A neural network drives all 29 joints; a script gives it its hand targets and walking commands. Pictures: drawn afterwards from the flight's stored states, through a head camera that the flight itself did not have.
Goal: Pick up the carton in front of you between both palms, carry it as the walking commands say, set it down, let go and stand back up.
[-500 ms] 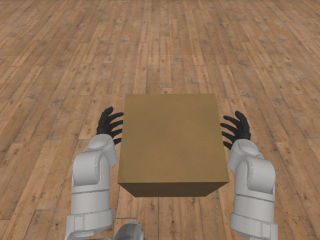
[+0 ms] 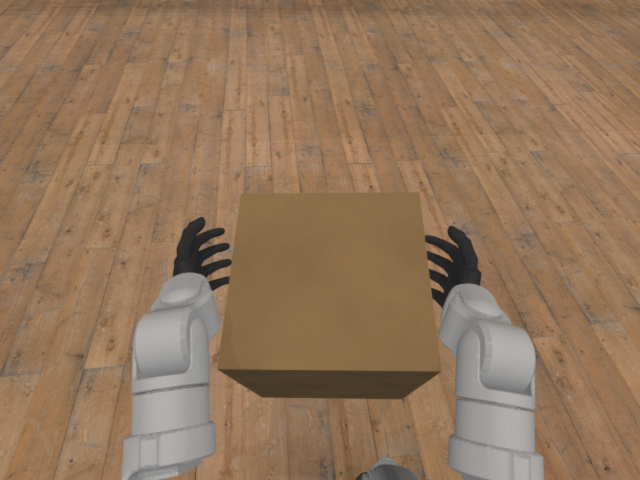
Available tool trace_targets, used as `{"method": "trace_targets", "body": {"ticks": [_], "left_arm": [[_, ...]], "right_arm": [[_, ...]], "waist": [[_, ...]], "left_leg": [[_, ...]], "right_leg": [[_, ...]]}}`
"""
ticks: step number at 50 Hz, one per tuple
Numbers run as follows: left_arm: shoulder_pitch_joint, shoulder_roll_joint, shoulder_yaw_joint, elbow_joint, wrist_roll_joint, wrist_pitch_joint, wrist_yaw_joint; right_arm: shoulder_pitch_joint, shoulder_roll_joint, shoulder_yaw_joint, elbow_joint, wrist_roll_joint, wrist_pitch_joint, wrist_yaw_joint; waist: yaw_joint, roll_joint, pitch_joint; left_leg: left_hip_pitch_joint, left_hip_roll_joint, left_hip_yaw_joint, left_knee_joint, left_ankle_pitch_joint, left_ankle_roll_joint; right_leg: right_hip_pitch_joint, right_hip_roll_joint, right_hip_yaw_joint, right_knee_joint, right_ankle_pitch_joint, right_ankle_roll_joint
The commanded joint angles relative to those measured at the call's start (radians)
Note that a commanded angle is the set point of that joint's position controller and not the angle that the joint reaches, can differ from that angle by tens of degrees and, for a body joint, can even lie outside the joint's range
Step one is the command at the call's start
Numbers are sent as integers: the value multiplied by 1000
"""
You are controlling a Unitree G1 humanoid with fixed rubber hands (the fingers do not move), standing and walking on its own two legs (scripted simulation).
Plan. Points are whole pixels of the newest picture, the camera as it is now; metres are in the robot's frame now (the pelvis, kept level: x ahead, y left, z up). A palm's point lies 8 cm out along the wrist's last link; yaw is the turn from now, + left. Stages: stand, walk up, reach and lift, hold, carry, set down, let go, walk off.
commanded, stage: carry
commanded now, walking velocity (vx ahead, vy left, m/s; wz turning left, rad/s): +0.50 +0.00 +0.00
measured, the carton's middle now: (330, 308) +0.34 -0.01 +0.01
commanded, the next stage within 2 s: none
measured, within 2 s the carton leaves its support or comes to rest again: neither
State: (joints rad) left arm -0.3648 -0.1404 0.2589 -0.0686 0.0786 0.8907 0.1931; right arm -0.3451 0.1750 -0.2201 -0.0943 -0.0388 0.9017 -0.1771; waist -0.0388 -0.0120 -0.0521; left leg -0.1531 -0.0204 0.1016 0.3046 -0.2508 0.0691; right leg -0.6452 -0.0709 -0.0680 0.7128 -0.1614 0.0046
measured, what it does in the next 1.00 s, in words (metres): walks ahead: right foot, then left foot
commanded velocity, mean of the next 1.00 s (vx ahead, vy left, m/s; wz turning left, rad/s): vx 0.50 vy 0.00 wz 0.00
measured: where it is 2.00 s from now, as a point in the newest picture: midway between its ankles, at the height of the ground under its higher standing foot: (311, 206)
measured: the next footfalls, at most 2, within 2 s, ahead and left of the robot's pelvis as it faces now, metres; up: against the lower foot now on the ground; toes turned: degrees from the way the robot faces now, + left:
right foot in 0.14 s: +0.25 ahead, -0.12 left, +0.00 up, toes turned -8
left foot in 0.60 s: +0.57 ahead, +0.11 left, +0.00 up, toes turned +12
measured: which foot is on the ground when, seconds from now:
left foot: down 0.00-0.16, up 0.18-0.58, down 0.60-1.00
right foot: up 0.00-0.12, down 0.14-0.64, up 0.66-1.00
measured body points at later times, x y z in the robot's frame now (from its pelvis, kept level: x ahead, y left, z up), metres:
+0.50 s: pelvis +0.32 -0.02 +0.00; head +0.30 -0.04 +0.45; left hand +0.55 +0.14 +0.08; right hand +0.57 -0.17 +0.08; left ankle +0.45 +0.13 -0.71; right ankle +0.21 -0.11 -0.75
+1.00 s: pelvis +0.63 +0.01 +0.00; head +0.59 +0.02 +0.45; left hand +0.86 +0.17 +0.08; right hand +0.86 -0.14 +0.09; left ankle +0.53 +0.10 -0.75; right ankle +0.77 -0.14 -0.70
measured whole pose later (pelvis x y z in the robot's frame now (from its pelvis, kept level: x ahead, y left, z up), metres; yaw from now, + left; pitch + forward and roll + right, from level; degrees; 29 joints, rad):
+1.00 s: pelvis +0.63 +0.01 +0.00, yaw +0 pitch +4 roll +0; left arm 0.11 -0.14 0.04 -0.54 0.04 1.14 0.15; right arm 0.10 0.14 -0.03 -0.51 0.00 1.11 -0.15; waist -0.01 -0.02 -0.17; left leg -0.01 0.02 0.21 0.19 -0.25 0.02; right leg -0.61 -0.13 -0.13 0.62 -0.04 0.03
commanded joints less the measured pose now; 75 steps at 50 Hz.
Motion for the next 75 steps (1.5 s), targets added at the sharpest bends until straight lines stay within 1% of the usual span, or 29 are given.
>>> {"method": "trace_targets", "body": {"ticks": [1, 5, 6, 7, 8, 9, 12, 14, 18, 26, 28, 30, 31, 32, 33, 36, 38, 42, 47, 53, 56, 57, 58, 59, 60, 62, 64, 67, 75], "left_arm": [[-447, -718, -629, -104, -181, 26, 1], [-335, -687, -652, -192, -213, 88, -8], [-302, -677, -654, -208, -210, 104, -10], [-244, -661, -642, -225, -205, 120, -12], [-254, -635, -646, -254, -196, 129, -8], [-177, -670, -649, -260, -201, 144, -14], [-153, -764, -687, -370, -235, 165, -47], [-138, -789, -712, -446, -258, 167, -63], [-10, -766, -743, -538, -271, 184, -86], [115, -591, -737, -570, -244, 239, -76], [116, -567, -742, -574, -245, 247, -68], [118, -545, -749, -575, -243, 255, -59], [122, -527, -748, -577, -243, 260, -55], [112, -523, -753, -597, -249, 265, -53], [104, -544, -771, -594, -254, 264, -56], [93, -672, -775, -535, -237, 241, -79], [96, -716, -768, -505, -212, 219, -84], [132, -708, -751, -490, -175, 198, -69], [139, -649, -761, -541, -198, 213, -49], [127, -560, -752, -588, -234, 249, -44], [163, -538, -727, -564, -236, 255, -43], [178, -524, -716, -560, -230, 257, -42], [159, -538, -723, -563, -235, 252, -45], [178, -577, -722, -548, -244, 250, -53], [156, -622, -733, -570, -252, 241, -65], [109, -704, -766, -587, -259, 220, -90], [92, -737, -788, -584, -269, 203, -107], [134, -709, -794, -579, -264, 191, -117], [190, -576, -747, -589, -233, 222, -74]], "right_arm": [[-404, 672, 588, -83, 147, 13, -2], [-297, 638, 590, -168, 144, 72, -7], [-261, 626, 597, -186, 144, 90, -7], [-261, 616, 606, -222, 153, 108, -8], [-247, 632, 629, -246, 161, 127, -3], [-243, 623, 643, -292, 180, 138, 2], [-205, 719, 686, -357, 213, 157, 25], [-155, 767, 700, -396, 212, 163, 37], [-19, 765, 716, -466, 196, 178, 42], [93, 600, 714, -521, 171, 236, 32], [110, 571, 700, -522, 171, 242, 29], [152, 546, 678, -495, 164, 246, 23], [172, 532, 666, -488, 154, 248, 21], [172, 524, 659, -471, 147, 245, 20], [179, 564, 672, -464, 165, 244, 26], [102, 663, 715, -495, 192, 219, 58], [63, 691, 738, -494, 203, 201, 76], [87, 654, 740, -478, 220, 187, 90], [133, 593, 714, -499, 205, 198, 67], [145, 535, 690, -521, 185, 231, 32], [132, 513, 700, -541, 184, 243, 20], [127, 497, 704, -554, 186, 248, 16], [126, 514, 719, -579, 198, 252, 16], [108, 543, 732, -580, 208, 251, 21], [105, 595, 744, -565, 213, 245, 32], [85, 682, 757, -557, 212, 223, 56], [93, 726, 765, -538, 195, 203, 68], [141, 712, 759, -520, 168, 186, 66], [161, 576, 735, -558, 174, 219, 33]], "waist": [[3, 162, -296], [30, 152, -308], [38, 117, -359], [62, 4, -435], [64, -244, -498], [62, -244, -441], [50, -33, -339], [49, -75, -322], [50, -121, -259], [64, -150, -91], [58, -157, -96], [31, -89, -175], [13, 28, -239], [8, 290, -338], [23, 294, -309], [27, 42, -263], [34, 74, -238], [31, 127, -179], [27, 135, -112], [24, 156, -57], [55, 86, -168], [73, -42, -252], [70, -340, -346], [61, -315, -319], [59, -231, -320], [49, -47, -293], [49, -74, -279], [49, -112, -229], [57, -124, -79]], "left_leg": [[332, 214, -118, -6, 583, 73], [270, 196, -12, 177, 745, 7], [146, 168, 22, 303, 654, -22], [-56, 143, 34, 529, 337, -54], [-399, 29, 5, 788, -8, -91], [-555, 8, -67, 911, -232, -83], [-540, 131, -105, 846, -104, -70], [-457, 131, -71, 728, -49, -84], [-477, 121, -2, 519, 44, -106], [-409, 86, 97, 220, 214, -68], [-303, 69, 129, 199, 170, -47], [6, 9, 185, 152, 86, -37], [198, 149, -28, 88, -42, -7], [401, 417, -510, -30, -182, 137], [381, 464, -634, -115, -22, 170], [158, 388, -333, -96, 114, 98], [40, 331, -203, -157, -27, 45], [42, 309, -117, -237, -66, 54], [124, 275, -25, -231, 85, 48], [199, 271, 44, -122, 307, 25], [79, 198, 141, 259, 494, -29], [-108, 150, 131, 516, 336, -66], [-394, 26, 79, 821, -9, -117], [-492, 29, -48, 970, -209, -93], [-518, 82, -91, 1032, -188, -62], [-485, 154, -114, 926, -79, -49], [-427, 156, -82, 816, -15, -56], [-448, 154, -32, 633, 45, -77], [-457, 120, 77, 257, 213, -81]], "right_leg": [[-2, 42, -68, -141, 83, -9], [309, 98, -166, -352, 159, -32], [530, 80, -146, -339, 131, -39], [754, -105, 99, -323, 94, -76], [1014, -358, 529, -357, 78, -231], [984, -353, 587, -417, 109, -261], [772, -285, 322, -445, 214, -171], [684, -242, 203, -493, 165, -134], [694, -194, 83, -534, 197, -139], [693, -172, -12, -529, 327, -108], [676, -173, -37, -454, 395, -92], [562, -112, -130, -174, 472, -50], [392, -70, -135, 47, 287, -13], [109, 47, -106, 373, -19, 29], [-19, 76, 5, 542, -311, 14], [6, -70, 87, 527, -176, -28], [72, -76, 47, 404, -92, -19], [22, -70, -16, 159, 1, 20], [-8, -53, -72, -70, 136, 29], [93, -23, -126, -204, 138, -13], [489, 64, -196, -265, 8, -24], [692, -111, 65, -333, -149, -63], [913, -343, 525, -463, -235, -198], [878, -355, 567, -521, -52, -215], [837, -334, 437, -470, 92, -204], [705, -292, 273, -470, 138, -148], [625, -260, 169, -526, 32, -114], [610, -232, 87, -597, -54, -127], [665, -186, -51, -589, 149, -119]]}}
